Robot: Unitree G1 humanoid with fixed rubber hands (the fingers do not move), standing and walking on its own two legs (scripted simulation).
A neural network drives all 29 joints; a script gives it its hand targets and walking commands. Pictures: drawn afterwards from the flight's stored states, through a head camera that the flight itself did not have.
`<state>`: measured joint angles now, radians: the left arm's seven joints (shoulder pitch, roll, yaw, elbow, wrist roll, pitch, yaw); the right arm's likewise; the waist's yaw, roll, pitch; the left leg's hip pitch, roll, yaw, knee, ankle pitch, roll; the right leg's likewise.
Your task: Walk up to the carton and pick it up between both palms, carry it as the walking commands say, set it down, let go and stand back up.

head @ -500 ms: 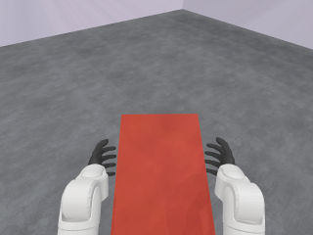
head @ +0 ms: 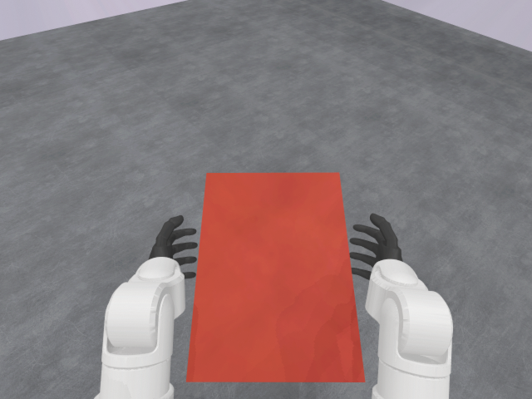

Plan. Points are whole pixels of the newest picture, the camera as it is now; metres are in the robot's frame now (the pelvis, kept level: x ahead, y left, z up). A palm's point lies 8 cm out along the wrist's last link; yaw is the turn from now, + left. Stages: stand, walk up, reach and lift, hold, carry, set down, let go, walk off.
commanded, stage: carry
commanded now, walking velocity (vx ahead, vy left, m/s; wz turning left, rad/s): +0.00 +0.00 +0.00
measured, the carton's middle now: (273, 274) +0.31 -0.01 +0.01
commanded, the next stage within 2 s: none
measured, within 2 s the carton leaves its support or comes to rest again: neither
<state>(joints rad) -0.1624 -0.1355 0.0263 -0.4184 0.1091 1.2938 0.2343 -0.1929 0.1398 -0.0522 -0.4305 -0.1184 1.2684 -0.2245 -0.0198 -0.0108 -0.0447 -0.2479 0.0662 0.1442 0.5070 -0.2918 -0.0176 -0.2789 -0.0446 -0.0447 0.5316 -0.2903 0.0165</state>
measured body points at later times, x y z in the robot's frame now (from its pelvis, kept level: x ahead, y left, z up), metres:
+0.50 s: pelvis -0.03 -0.01 +0.00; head -0.05 -0.01 +0.45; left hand +0.25 +0.13 +0.07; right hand +0.25 -0.17 +0.09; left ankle -0.02 +0.12 -0.74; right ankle -0.01 -0.12 -0.74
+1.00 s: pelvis -0.06 -0.01 +0.00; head -0.07 +0.00 +0.45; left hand +0.23 +0.14 +0.06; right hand +0.24 -0.17 +0.07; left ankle -0.02 +0.12 -0.74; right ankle -0.01 -0.12 -0.74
